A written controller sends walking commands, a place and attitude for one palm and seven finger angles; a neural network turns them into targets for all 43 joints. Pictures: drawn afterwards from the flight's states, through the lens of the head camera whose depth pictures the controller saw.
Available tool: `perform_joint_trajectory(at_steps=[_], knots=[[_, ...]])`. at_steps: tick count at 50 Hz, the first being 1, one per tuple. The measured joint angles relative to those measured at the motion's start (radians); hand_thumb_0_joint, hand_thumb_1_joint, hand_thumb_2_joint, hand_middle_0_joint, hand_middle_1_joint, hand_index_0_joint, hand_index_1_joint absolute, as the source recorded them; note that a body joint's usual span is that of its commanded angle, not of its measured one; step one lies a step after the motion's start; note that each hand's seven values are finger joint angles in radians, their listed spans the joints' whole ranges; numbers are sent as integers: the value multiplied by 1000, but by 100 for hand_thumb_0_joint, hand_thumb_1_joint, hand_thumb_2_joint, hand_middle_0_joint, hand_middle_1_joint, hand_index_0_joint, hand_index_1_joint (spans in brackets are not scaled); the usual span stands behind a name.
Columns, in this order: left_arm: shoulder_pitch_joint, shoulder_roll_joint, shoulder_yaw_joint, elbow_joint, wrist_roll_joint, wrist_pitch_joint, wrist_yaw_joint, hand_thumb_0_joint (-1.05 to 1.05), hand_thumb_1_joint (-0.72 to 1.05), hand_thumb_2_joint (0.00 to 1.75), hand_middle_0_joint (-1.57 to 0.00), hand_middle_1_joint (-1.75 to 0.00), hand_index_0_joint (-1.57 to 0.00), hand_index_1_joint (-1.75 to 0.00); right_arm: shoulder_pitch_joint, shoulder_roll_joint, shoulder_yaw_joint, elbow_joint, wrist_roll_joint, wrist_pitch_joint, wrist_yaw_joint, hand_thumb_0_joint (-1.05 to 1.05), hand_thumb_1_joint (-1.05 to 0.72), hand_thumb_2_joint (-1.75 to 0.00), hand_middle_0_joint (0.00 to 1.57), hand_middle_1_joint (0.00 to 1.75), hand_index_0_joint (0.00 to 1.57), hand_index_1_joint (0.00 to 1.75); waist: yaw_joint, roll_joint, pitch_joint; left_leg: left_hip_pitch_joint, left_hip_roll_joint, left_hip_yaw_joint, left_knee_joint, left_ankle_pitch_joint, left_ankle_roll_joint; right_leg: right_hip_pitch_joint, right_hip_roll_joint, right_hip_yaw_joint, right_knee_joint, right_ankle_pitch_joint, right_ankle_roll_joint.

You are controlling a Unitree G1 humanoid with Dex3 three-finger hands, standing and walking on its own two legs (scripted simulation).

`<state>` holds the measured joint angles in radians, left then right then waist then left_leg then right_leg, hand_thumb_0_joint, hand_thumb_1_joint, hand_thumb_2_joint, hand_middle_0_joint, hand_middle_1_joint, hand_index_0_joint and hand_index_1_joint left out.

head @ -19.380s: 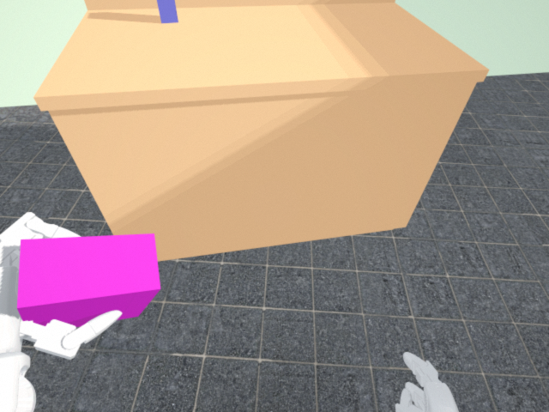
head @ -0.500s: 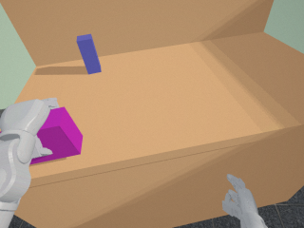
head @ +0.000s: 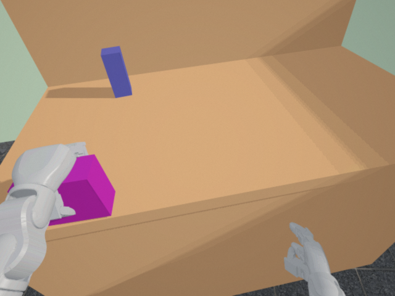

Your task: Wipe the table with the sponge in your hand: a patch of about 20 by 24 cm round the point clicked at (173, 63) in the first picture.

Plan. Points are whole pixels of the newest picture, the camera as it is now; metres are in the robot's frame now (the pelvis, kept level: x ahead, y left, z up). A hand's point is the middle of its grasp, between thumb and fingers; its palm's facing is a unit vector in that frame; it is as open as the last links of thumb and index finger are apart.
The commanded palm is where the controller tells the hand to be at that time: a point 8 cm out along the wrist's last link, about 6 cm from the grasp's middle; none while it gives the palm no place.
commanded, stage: lower the sponge onto the table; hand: left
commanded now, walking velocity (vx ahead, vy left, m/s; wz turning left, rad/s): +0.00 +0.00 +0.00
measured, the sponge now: (73, 197) +0.23 +0.31 +0.11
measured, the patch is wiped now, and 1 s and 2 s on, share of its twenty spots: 0.00 0.20 0.40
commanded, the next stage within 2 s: wipe forward along the first lane in 0.34 s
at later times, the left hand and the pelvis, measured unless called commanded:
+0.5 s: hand (65, 182) +0.23 +0.31 +0.14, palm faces +0.06 -0.02 -1.00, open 10.4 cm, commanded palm +0.22 +0.30 +0.20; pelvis +0.00 -0.01 +0.00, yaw +0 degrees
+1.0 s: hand (71, 161) +0.28 +0.33 +0.15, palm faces +0.02 -0.01 -1.00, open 10.4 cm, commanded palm +0.27 +0.32 +0.18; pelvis +0.00 +0.00 +0.00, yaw +1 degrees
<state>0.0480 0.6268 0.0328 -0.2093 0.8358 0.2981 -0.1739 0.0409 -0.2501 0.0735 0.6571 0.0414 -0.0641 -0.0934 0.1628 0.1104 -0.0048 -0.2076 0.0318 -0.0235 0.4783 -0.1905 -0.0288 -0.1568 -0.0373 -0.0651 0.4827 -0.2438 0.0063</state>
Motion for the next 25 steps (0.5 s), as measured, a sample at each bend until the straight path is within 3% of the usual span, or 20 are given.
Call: perform_joint_trajectory(at_steps=[9,25], knots=[[5,-14,7,23,2,-27,41,-1,-52,102,-69,-134,-71,-134,16,-2,-10,15,1,-6,-6,2,-90,-90,20,30,20,30,2,2,3,7,6,-2,-1,2,-5,7,6,-1,0,1,-4],[-34,-16,8,102,25,-50,39,-2,-52,102,-69,-134,-72,-134,33,-6,-17,18,6,-11,-16,2,-90,-90,20,30,20,30,-14,8,-3,-6,6,-5,7,2,-6,-8,7,-3,13,-2,-6]])
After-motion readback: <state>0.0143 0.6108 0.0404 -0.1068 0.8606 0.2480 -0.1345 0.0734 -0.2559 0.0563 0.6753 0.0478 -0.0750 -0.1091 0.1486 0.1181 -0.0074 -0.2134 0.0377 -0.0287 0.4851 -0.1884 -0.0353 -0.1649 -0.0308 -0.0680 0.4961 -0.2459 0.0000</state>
